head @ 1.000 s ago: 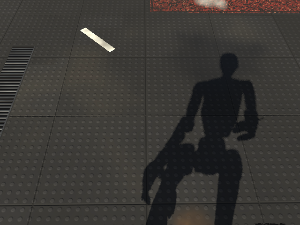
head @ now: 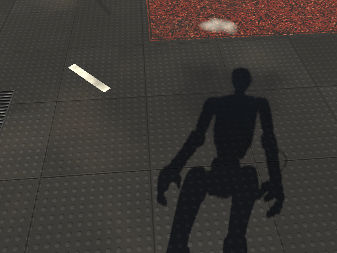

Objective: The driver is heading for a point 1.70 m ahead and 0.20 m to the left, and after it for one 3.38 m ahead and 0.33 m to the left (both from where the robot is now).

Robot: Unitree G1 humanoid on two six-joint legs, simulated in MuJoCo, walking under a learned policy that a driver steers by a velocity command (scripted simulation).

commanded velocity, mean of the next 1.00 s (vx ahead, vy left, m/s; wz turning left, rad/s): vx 0.03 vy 0.00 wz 0.00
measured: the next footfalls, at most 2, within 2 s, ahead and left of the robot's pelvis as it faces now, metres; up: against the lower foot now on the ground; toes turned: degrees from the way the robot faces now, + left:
left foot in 1.62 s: +0.50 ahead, +0.08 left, +0.00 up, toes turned +3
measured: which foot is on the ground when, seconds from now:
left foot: down 0.00-1.00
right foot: down 0.00-1.00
